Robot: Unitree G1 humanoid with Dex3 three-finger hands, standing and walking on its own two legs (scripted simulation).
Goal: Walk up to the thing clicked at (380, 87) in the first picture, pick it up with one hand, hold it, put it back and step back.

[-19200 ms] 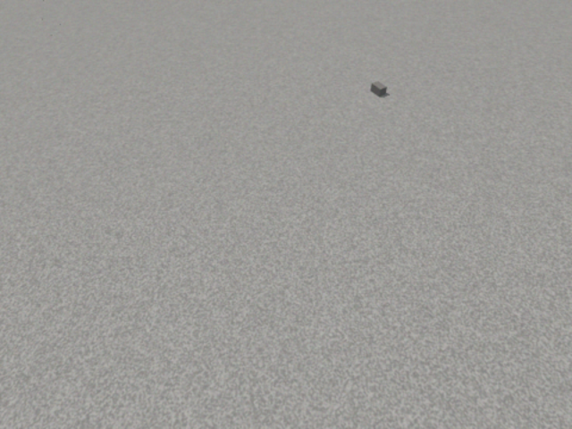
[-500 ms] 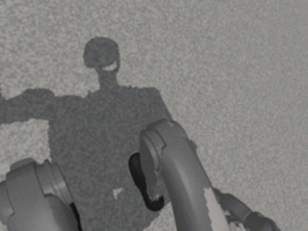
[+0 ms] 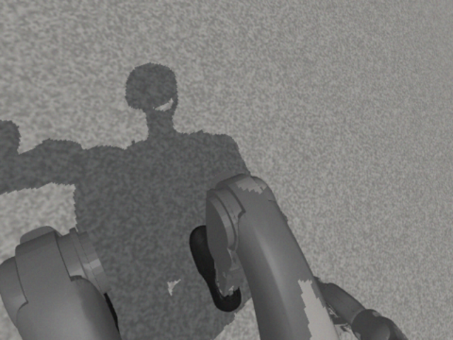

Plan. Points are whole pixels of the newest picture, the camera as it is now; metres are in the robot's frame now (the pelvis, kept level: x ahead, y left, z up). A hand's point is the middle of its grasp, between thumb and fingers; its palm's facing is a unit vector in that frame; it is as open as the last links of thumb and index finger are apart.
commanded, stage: close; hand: left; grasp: from above
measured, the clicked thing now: out of the picture +0.44 +0.32 -0.28
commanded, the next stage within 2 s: settle in 0.44 s
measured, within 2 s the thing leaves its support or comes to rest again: leaves its support in 0.76 s
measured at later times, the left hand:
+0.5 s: hand out of the picture +0.42 +0.33 -0.24, palm faces -0.51 -0.16 -0.85, open 7.9 cm
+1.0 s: hand out of the picture +0.46 +0.34 -0.18, palm faces -0.31 -0.09 -0.95, open 6.1 cm
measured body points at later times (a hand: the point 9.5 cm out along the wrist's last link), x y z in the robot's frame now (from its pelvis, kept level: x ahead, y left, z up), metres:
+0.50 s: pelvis +0.01 +0.00 +0.00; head +0.27 +0.12 +0.34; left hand +0.44 +0.34 -0.19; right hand +0.07 -0.25 -0.07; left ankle +0.07 +0.13 -0.27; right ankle +0.12 -0.12 -0.27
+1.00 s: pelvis +0.01 +0.00 +0.01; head +0.25 +0.12 +0.37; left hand +0.47 +0.34 -0.13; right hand +0.09 -0.26 -0.07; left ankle +0.07 +0.13 -0.27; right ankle +0.12 -0.12 -0.27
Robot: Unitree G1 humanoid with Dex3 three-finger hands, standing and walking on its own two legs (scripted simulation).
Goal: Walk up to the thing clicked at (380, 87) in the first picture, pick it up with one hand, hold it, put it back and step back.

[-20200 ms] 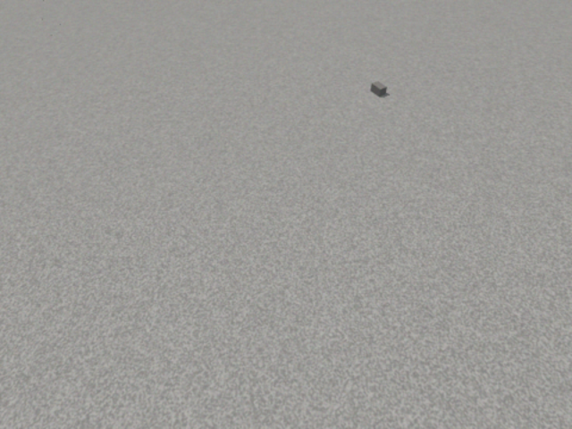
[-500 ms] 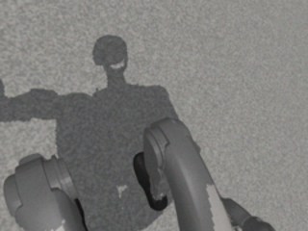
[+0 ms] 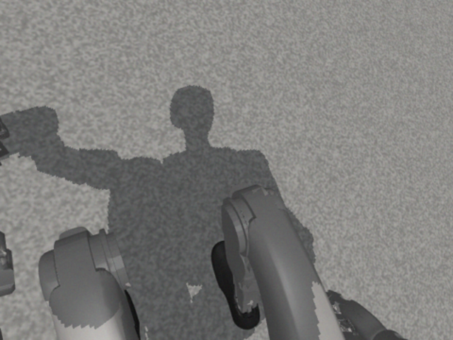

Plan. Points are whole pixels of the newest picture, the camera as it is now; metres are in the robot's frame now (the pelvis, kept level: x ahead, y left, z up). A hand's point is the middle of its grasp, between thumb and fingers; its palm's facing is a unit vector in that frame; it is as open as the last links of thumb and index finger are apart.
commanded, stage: settle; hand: left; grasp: from above
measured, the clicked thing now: out of the picture +0.47 +0.36 -0.22
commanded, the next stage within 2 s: lift in 0.34 s
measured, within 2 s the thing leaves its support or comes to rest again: neither
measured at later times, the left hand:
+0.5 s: hand out of the picture +0.42 +0.33 -0.11, palm faces -0.40 -0.05 -0.92, open 6.1 cm
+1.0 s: hand out of the picture +0.37 +0.34 +0.01, palm faces -0.44 -0.10 -0.89, open 5.9 cm
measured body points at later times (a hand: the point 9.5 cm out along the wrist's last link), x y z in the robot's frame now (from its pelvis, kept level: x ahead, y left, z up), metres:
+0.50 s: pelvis -0.01 -0.01 +0.03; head +0.20 +0.09 +0.41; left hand +0.44 +0.33 -0.06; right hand +0.08 -0.28 -0.07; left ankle +0.06 +0.13 -0.27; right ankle +0.11 -0.13 -0.27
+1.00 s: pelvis -0.02 +0.00 +0.11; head +0.16 +0.07 +0.52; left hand +0.39 +0.34 +0.06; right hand +0.11 -0.26 -0.01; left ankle +0.06 +0.13 -0.27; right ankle +0.11 -0.13 -0.27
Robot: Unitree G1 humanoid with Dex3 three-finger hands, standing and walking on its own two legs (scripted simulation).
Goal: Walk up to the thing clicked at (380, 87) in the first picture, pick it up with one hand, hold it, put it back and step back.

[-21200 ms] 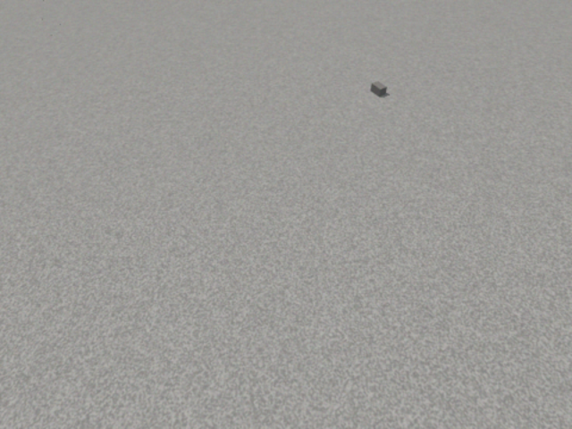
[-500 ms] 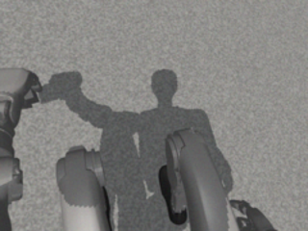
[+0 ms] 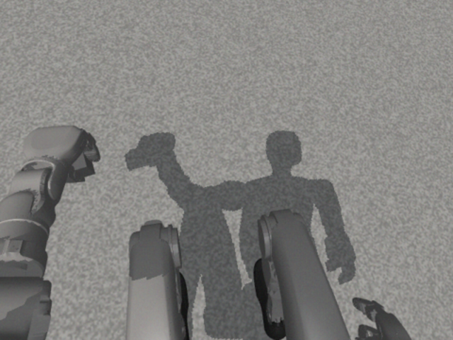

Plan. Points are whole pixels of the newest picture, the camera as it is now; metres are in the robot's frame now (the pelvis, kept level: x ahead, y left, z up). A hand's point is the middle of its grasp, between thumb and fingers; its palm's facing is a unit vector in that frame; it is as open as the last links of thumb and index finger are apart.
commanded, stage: lift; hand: left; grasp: from above
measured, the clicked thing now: (65, 165) +0.44 +0.31 -0.13
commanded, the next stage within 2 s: hold in 1.12 s
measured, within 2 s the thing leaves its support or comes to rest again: neither
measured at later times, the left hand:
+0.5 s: hand out of the picture +0.36 +0.26 +0.12, palm faces -0.44 -0.08 -0.90, open 5.8 cm
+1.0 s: hand out of the picture +0.37 +0.25 +0.23, palm faces -0.43 -0.07 -0.90, open 5.8 cm
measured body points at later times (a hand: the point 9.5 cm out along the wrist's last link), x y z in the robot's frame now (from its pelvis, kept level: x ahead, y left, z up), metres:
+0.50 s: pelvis +0.02 +0.00 +0.18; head +0.13 +0.01 +0.62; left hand +0.38 +0.26 +0.17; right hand +0.16 -0.26 +0.06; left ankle +0.09 +0.12 -0.38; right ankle +0.10 -0.14 -0.38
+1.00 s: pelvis +0.06 +0.00 +0.29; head +0.12 -0.01 +0.74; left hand +0.39 +0.25 +0.28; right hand +0.17 -0.26 +0.17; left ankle +0.09 +0.12 -0.38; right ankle +0.10 -0.14 -0.38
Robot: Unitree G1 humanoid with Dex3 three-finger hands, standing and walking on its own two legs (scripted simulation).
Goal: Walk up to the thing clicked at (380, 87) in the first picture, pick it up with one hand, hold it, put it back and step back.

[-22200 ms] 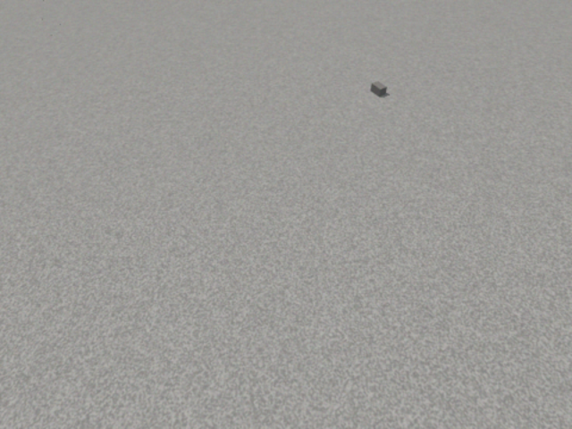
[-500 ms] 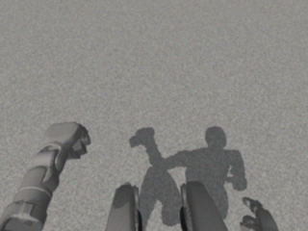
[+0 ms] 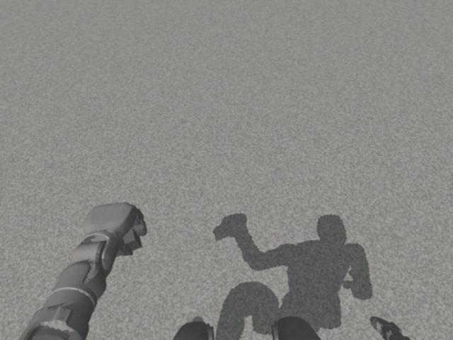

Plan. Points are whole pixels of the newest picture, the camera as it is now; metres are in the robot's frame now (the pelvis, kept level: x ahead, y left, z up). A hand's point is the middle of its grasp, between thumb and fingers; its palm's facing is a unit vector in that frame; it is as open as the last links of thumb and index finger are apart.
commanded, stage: lift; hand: left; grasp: from above
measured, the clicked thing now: (116, 240) +0.34 +0.25 -0.10
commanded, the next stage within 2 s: hold in 0.12 s
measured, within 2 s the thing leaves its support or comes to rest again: neither
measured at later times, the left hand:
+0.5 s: hand (112, 223) +0.34 +0.23 -0.01, palm faces -0.45 -0.04 -0.89, open 5.8 cm
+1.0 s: hand (110, 228) +0.32 +0.22 +0.01, palm faces -0.45 -0.03 -0.89, open 5.8 cm
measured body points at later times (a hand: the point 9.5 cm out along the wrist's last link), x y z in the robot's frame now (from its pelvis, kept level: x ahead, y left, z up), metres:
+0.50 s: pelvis +0.03 +0.00 +0.04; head +0.06 -0.01 +0.49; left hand +0.36 +0.23 +0.04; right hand +0.14 -0.26 -0.08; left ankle +0.04 +0.12 -0.68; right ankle +0.04 -0.14 -0.68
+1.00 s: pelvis +0.02 +0.00 +0.05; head +0.04 -0.02 +0.50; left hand +0.34 +0.22 +0.06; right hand +0.15 -0.26 -0.07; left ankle +0.04 +0.12 -0.68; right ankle +0.04 -0.14 -0.68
